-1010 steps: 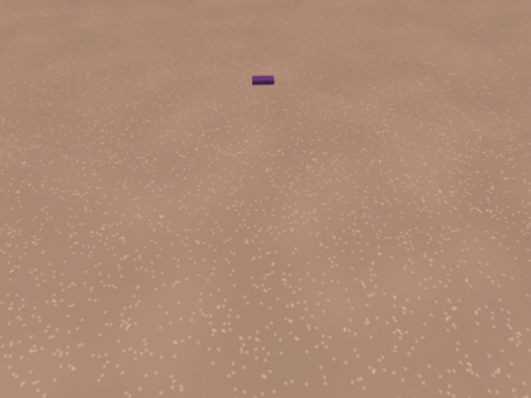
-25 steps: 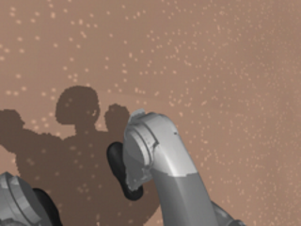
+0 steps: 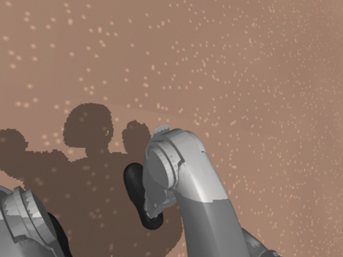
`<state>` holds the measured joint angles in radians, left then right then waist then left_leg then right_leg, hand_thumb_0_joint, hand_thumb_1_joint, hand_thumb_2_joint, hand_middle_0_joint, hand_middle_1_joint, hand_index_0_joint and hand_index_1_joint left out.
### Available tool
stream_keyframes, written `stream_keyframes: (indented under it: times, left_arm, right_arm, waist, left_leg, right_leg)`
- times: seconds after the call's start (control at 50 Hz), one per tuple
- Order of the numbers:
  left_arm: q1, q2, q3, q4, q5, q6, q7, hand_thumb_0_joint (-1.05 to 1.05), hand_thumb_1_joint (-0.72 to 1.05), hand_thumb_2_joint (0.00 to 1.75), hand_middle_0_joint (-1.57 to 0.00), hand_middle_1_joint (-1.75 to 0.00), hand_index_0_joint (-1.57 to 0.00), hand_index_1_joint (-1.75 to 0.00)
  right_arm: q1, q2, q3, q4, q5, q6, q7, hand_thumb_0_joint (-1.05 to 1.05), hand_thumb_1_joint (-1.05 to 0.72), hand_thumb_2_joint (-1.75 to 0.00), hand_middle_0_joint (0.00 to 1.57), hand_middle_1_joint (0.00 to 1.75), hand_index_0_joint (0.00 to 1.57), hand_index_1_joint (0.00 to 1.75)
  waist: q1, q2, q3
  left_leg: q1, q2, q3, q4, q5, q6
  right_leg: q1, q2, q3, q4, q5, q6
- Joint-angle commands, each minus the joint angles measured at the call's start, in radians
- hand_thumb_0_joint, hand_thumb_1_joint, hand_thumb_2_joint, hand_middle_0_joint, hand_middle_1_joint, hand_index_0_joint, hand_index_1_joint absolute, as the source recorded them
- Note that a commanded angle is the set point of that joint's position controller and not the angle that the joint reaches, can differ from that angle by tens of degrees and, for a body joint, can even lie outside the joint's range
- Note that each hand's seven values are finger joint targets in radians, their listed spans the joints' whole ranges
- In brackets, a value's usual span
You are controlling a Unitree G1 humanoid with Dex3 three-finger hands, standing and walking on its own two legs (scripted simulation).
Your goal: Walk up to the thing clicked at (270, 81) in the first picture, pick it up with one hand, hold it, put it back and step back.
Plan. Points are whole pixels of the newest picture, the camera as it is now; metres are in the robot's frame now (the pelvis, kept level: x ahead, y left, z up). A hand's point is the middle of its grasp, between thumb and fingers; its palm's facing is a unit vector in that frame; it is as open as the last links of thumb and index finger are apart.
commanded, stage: close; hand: left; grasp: from above
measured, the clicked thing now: out of the picture +0.48 +0.35 -0.29
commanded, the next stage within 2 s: settle in 1.28 s
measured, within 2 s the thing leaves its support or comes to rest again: leaves its support in 1.66 s
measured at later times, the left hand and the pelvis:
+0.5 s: hand out of the picture +0.47 +0.35 -0.26, palm faces -0.44 -0.15 -0.89, open 11.7 cm; pelvis +0.00 +0.00 +0.00, yaw +0 degrees
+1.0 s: hand out of the picture +0.46 +0.34 -0.26, palm faces -0.43 -0.14 -0.89, open 10.2 cm; pelvis +0.00 +0.00 +0.00, yaw +0 degrees
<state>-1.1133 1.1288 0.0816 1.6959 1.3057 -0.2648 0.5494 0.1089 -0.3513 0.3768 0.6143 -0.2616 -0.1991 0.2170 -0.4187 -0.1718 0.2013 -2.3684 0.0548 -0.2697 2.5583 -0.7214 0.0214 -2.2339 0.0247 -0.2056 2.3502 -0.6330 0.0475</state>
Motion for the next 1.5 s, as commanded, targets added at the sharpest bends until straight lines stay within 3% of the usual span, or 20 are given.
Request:
stream_keyframes:
  times: [0.0,0.06,0.14,0.24,0.3,0.36,0.42,0.48,0.5,0.56,0.68,0.74,0.92,1.0,1.04,1.24,1.32,1.38,1.42,1.48]
  left_arm:
    - [-0.238,0.198,0.001,-0.098,0.004,0.001,0.063,0.00,-0.30,0.86,-0.21,-0.89,-0.22,-0.89]
    - [-0.250,0.213,0.012,-0.090,0.013,0.013,0.085,0.00,-0.27,0.81,-0.23,-0.88,-0.24,-0.87]
    - [-0.231,0.191,0.006,-0.055,-0.007,0.037,0.092,0.00,-0.22,0.78,-0.25,-0.88,-0.27,-0.86]
    - [-0.269,0.266,0.061,-0.089,-0.018,0.052,0.094,0.00,-0.16,0.70,-0.30,-0.84,-0.32,-0.81]
    - [-0.221,0.232,0.034,-0.045,-0.026,0.063,0.067,0.00,-0.14,0.69,-0.31,-0.84,-0.33,-0.81]
    - [-0.287,0.270,0.063,-0.138,-0.036,0.060,0.051,0.00,-0.11,0.67,-0.34,-0.82,-0.36,-0.79]
    - [-0.200,0.205,0.028,-0.071,-0.054,0.055,0.023,0.00,-0.06,0.67,-0.36,-0.81,-0.39,-0.78]
    - [-0.243,0.250,0.046,-0.141,-0.062,0.040,0.011,0.00,-0.04,0.65,-0.37,-0.82,-0.40,-0.78]
    - [-0.244,0.272,0.062,-0.173,-0.060,0.034,0.011,0.00,-0.03,0.65,-0.39,-0.80,-0.42,-0.77]
    - [-0.193,0.211,0.015,-0.104,-0.052,0.027,0.000,0.00,0.00,0.64,-0.41,-0.79,-0.44,-0.75]
    - [-0.200,0.274,0.061,-0.126,-0.025,0.007,0.031,0.00,0.09,0.62,-0.47,-0.76,-0.50,-0.72]
    - [-0.213,0.252,0.054,-0.127,-0.006,0.005,0.044,0.00,0.13,0.59,-0.49,-0.75,-0.52,-0.71]
    - [-0.226,0.225,0.019,-0.066,-0.009,0.031,0.063,0.00,0.31,0.58,-0.63,-0.72,-0.67,-0.68]
    - [-0.270,0.271,0.052,-0.131,-0.012,0.035,0.068,0.00,0.36,0.59,-0.68,-0.71,-0.71,-0.67]
    - [-0.210,0.228,0.026,-0.035,-0.021,0.046,0.067,0.00,0.39,0.58,-0.71,-0.68,-0.75,-0.65]
    - [-0.218,0.269,0.048,-0.065,-0.035,0.042,0.043,0.00,0.53,0.59,-0.83,-0.66,-0.86,-0.63]
    - [-0.236,0.279,0.067,-0.122,-0.034,0.042,0.036,0.00,0.59,0.58,-0.86,-0.66,-0.89,-0.63]
    - [-0.227,0.250,0.050,-0.083,-0.041,0.035,0.029,0.00,0.51,0.61,-0.87,-0.68,-0.90,-0.65]
    - [-0.258,0.302,0.077,-0.160,-0.040,0.035,0.024,0.00,0.50,0.62,-0.87,-0.63,-0.90,-0.61]
    - [-0.227,0.266,0.064,-0.121,-0.039,0.050,0.003,0.00,0.47,0.56,-0.85,-0.60,-0.88,-0.58]
  right_arm:
    - [0.189,-0.333,-0.095,0.029,0.004,0.000,-0.007,0.00,-0.88,-0.90,0.20,0.30,0.20,0.30]
    - [0.175,-0.333,-0.096,0.033,0.001,-0.007,-0.003,0.00,-0.89,-0.90,0.20,0.30,0.20,0.30]
    - [0.172,-0.336,-0.090,0.033,-0.002,-0.022,0.005,0.00,-0.89,-0.90,0.20,0.30,0.20,0.30]
    - [0.184,-0.349,-0.098,0.035,0.002,-0.022,0.001,0.00,-0.89,-0.90,0.20,0.30,0.20,0.30]
    - [0.177,-0.345,-0.089,0.020,-0.002,-0.027,0.005,0.00,-0.89,-0.90,0.20,0.30,0.20,0.30]
    - [0.205,-0.350,-0.106,0.033,0.006,-0.021,-0.002,0.00,-0.89,-0.90,0.20,0.30,0.20,0.30]
    - [0.211,-0.328,-0.087,0.024,0.002,-0.011,0.003,0.00,-0.89,-0.90,0.20,0.30,0.20,0.30]
    - [0.220,-0.338,-0.093,0.035,0.007,-0.004,-0.006,0.00,-0.89,-0.90,0.20,0.30,0.20,0.30]
    - [0.229,-0.340,-0.092,0.038,0.007,0.000,-0.007,0.00,-0.89,-0.90,0.20,0.30,0.20,0.30]
    - [0.214,-0.334,-0.083,0.017,0.001,0.008,-0.002,0.00,-0.89,-0.90,0.20,0.30,0.20,0.30]
    - [0.199,-0.347,-0.089,0.011,0.003,0.014,-0.012,0.00,-0.88,-0.90,0.20,0.30,0.20,0.30]
    - [0.203,-0.343,-0.092,0.014,-0.003,0.011,-0.007,0.00,-0.88,-0.90,0.20,0.30,0.20,0.30]
    - [0.193,-0.350,-0.098,0.012,0.002,-0.011,-0.012,0.00,-0.88,-0.90,0.20,0.30,0.20,0.30]
    - [0.200,-0.347,-0.096,0.028,0.007,-0.015,-0.012,0.00,-0.89,-0.90,0.20,0.30,0.20,0.30]
    - [0.189,-0.340,-0.089,0.025,0.005,-0.015,-0.009,0.00,-0.89,-0.90,0.20,0.30,0.20,0.30]
    - [0.208,-0.345,-0.086,0.015,0.006,-0.005,-0.013,0.00,-0.89,-0.90,0.20,0.30,0.20,0.30]
    - [0.224,-0.354,-0.098,0.019,0.006,0.001,-0.013,0.00,-0.89,-0.90,0.20,0.30,0.20,0.30]
    - [0.208,-0.352,-0.090,0.011,0.008,0.004,-0.015,0.00,-0.91,-0.90,0.20,0.30,0.20,0.30]
    - [0.223,-0.347,-0.094,0.014,0.008,0.007,-0.018,0.00,-0.90,-0.90,0.20,0.30,0.20,0.30]
    - [0.221,-0.350,-0.103,0.016,0.008,0.009,-0.018,0.00,-0.91,-0.90,0.20,0.30,0.20,0.30]
  waist:
    - [-0.074,0.628,-0.586]
    - [-0.063,0.638,-0.600]
    - [-0.082,0.613,-0.583]
    - [-0.066,0.649,-0.637]
    - [-0.086,0.599,-0.596]
    - [-0.074,0.656,-0.650]
    - [-0.091,0.577,-0.609]
    - [-0.067,0.612,-0.659]
    - [-0.053,0.646,-0.692]
    - [-0.077,0.575,-0.638]
    - [-0.044,0.615,-0.616]
    - [-0.063,0.633,-0.599]
    - [-0.088,0.575,-0.544]
    - [-0.070,0.633,-0.626]
    - [-0.080,0.590,-0.591]
    - [-0.077,0.555,-0.589]
    - [-0.063,0.624,-0.656]
    - [-0.084,0.579,-0.584]
    - [-0.061,0.618,-0.635]
    - [-0.067,0.616,-0.604]
  left_leg:
    - [0.540,0.030,0.065,-0.272,0.267,-0.030]
    - [0.544,0.033,0.063,-0.273,0.274,-0.033]
    - [0.526,0.032,0.068,-0.258,0.290,-0.027]
    - [0.535,0.034,0.069,-0.275,0.257,-0.028]
    - [0.507,0.029,0.079,-0.257,0.233,-0.019]
    - [0.534,0.028,0.081,-0.260,0.261,-0.020]
    - [0.488,0.026,0.085,-0.242,0.276,-0.013]
    - [0.517,0.026,0.086,-0.242,0.307,-0.016]
    - [0.564,0.030,0.079,-0.247,0.355,-0.026]
    - [0.506,0.025,0.087,-0.228,0.328,-0.014]
    - [0.521,0.026,0.075,-0.257,0.279,-0.027]
    - [0.544,0.031,0.063,-0.267,0.278,-0.031]
    - [0.484,0.028,0.067,-0.281,0.175,-0.019]
    - [0.548,0.036,0.060,-0.274,0.260,-0.028]
    - [0.510,0.033,0.067,-0.260,0.261,-0.022]
    - [0.472,0.025,0.086,-0.258,0.243,-0.011]
    - [0.537,0.028,0.080,-0.254,0.305,-0.021]
    - [0.492,0.027,0.072,-0.256,0.259,-0.021]
    - [0.514,0.026,0.083,-0.262,0.265,-0.018]
    - [0.518,0.026,0.085,-0.258,0.258,-0.022]
  right_leg:
    - [0.306,0.053,-0.090,-0.167,0.262,-0.056]
    - [0.310,0.049,-0.084,-0.164,0.271,-0.058]
    - [0.323,0.050,-0.083,-0.162,0.292,-0.051]
    - [0.338,0.044,-0.074,-0.170,0.267,-0.057]
    - [0.347,0.046,-0.074,-0.174,0.253,-0.050]
    - [0.357,0.041,-0.067,-0.180,0.267,-0.055]
    - [0.393,0.049,-0.072,-0.191,0.285,-0.048]
    - [0.405,0.050,-0.073,-0.196,0.297,-0.054]
    - [0.406,0.044,-0.075,-0.187,0.321,-0.057]
    - [0.419,0.055,-0.076,-0.189,0.317,-0.052]
    - [0.356,0.052,-0.085,-0.185,0.253,-0.067]
    - [0.327,0.050,-0.091,-0.171,0.252,-0.062]
    - [0.309,0.046,-0.081,-0.189,0.201,-0.054]
    - [0.326,0.041,-0.078,-0.175,0.258,-0.053]
    - [0.342,0.048,-0.076,-0.176,0.270,-0.051]
    - [0.385,0.049,-0.069,-0.202,0.256,-0.051]
    - [0.378,0.043,-0.070,-0.185,0.288,-0.059]
    - [0.344,0.047,-0.082,-0.191,0.249,-0.060]
    - [0.378,0.047,-0.071,-0.197,0.261,-0.057]
    - [0.339,0.040,-0.069,-0.190,0.245,-0.061]
